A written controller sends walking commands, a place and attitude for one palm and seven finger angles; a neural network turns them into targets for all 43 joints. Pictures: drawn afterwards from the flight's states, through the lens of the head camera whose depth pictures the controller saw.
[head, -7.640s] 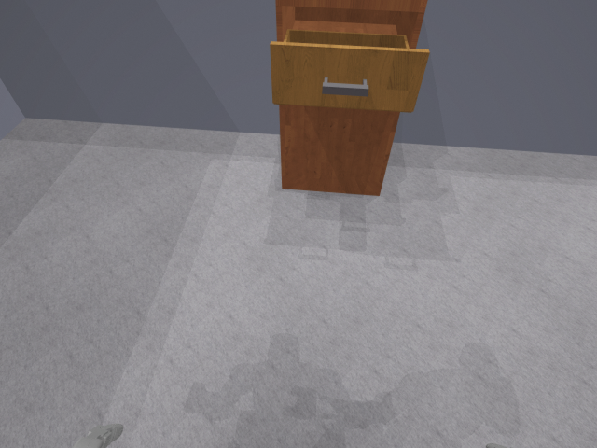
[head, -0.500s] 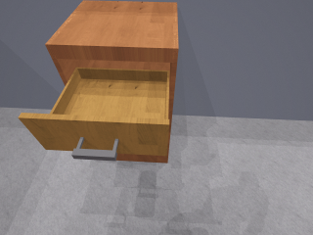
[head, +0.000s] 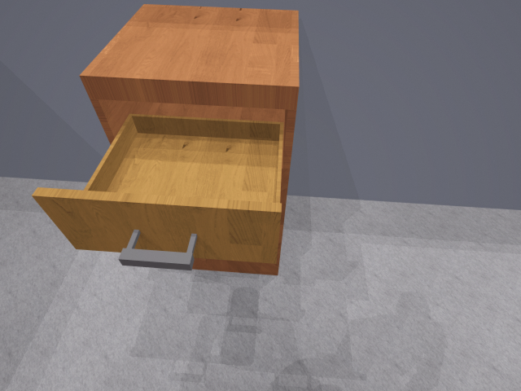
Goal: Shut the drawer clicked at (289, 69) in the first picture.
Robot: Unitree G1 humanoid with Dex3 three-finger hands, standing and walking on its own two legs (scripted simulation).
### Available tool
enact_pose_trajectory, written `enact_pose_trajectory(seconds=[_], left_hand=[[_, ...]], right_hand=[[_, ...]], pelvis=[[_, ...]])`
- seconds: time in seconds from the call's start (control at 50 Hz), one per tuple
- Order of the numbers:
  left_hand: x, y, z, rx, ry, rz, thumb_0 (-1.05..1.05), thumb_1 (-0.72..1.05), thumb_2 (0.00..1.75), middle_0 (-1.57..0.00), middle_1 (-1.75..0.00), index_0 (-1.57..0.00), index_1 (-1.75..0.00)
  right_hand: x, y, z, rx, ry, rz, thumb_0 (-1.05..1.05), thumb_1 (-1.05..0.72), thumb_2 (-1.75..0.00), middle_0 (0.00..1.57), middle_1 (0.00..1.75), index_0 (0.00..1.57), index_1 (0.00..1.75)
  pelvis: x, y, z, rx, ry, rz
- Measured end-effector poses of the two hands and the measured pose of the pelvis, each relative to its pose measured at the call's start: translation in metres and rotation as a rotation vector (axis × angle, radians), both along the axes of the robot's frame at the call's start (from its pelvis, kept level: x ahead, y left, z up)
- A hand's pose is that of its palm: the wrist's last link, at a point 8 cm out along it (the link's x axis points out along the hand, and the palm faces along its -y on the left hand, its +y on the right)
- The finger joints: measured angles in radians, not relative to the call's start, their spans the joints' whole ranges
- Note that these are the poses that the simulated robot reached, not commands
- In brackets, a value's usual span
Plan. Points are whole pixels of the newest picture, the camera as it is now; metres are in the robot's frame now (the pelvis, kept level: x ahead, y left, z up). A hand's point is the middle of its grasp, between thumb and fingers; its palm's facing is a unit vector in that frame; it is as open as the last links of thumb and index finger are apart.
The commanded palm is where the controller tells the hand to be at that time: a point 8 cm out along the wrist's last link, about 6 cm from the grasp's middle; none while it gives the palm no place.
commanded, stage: look again from close up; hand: left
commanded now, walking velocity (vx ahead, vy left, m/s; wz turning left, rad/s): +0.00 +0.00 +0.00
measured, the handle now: (160, 248) +0.36 +0.21 -0.04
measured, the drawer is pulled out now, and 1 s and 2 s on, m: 0.30 0.30 0.30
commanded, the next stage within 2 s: shuffle to correct the standing spot in 0.50 s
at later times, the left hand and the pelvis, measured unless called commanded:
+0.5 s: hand out of the picture +0.06 +0.26 -0.17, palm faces -0.01 -0.97 -0.25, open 7.3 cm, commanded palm none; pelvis +0.00 +0.07 -0.01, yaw -1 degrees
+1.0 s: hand out of the picture +0.03 +0.21 -0.18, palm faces +0.00 -0.97 -0.23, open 7.3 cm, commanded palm none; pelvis +0.04 +0.03 -0.01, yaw -1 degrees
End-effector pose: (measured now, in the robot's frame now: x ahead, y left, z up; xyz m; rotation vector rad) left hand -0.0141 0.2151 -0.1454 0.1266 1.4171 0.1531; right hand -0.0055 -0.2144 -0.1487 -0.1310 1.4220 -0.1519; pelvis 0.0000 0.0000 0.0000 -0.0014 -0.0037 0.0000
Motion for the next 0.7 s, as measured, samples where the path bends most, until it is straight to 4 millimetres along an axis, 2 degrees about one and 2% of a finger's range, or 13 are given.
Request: enact_pose_trajectory(seconds=[0.14,0.28,0.42,0.54,0.7], left_hand=[[0.008,0.030,-0.001,0.031,-0.023,-0.036,0.01,0.91,0.90,-0.20,-0.30,-0.20,-0.30],[0.044,0.066,-0.001,0.060,-0.112,-0.052,0.00,0.91,0.90,-0.20,-0.30,-0.20,-0.30],[0.067,0.087,0.005,0.074,-0.171,-0.074,0.00,0.91,0.90,-0.20,-0.30,-0.20,-0.30],[0.066,0.095,0.006,0.073,-0.162,-0.082,0.00,0.91,0.90,-0.20,-0.30,-0.20,-0.30],[0.043,0.092,0.003,0.056,-0.092,-0.078,0.00,0.91,0.90,-0.20,-0.30,-0.20,-0.30]], right_hand=[[0.009,0.002,-0.003,-0.028,-0.046,-0.005,0.00,-0.92,-0.89,0.20,0.30,0.20,0.30],[0.024,0.024,0.001,-0.040,-0.101,0.010,0.00,-0.91,-0.90,0.20,0.30,0.20,0.30],[0.037,0.046,0.001,-0.034,-0.142,0.017,0.00,-0.93,-0.89,0.20,0.30,0.20,0.30],[0.035,0.054,0.002,-0.029,-0.146,0.013,0.00,-0.93,-0.89,0.20,0.30,0.20,0.30],[0.019,0.058,0.000,-0.018,-0.097,0.005,0.00,-0.92,-0.89,0.20,0.30,0.20,0.30]], pelvis=[[-0.003,0.020,-0.007,-0.017,0.028,0.002],[0.002,0.044,-0.007,-0.007,0.010,-0.009],[0.001,0.062,-0.006,-0.002,-0.007,-0.019],[0.000,0.071,-0.005,0.004,-0.017,-0.027],[-0.002,0.073,-0.004,0.010,-0.026,-0.032]])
